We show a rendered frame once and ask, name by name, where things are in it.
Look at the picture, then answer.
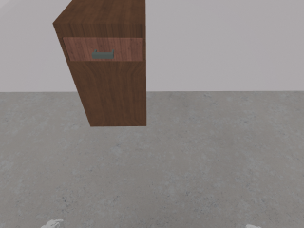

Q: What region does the handle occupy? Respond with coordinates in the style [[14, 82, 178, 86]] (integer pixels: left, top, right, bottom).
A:
[[91, 49, 114, 59]]

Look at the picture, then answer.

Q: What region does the drawer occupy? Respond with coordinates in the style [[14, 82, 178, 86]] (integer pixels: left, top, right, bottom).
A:
[[63, 37, 143, 61]]

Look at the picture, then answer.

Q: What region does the cabinet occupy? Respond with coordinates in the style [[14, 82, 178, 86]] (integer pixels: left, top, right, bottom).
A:
[[52, 0, 147, 127]]

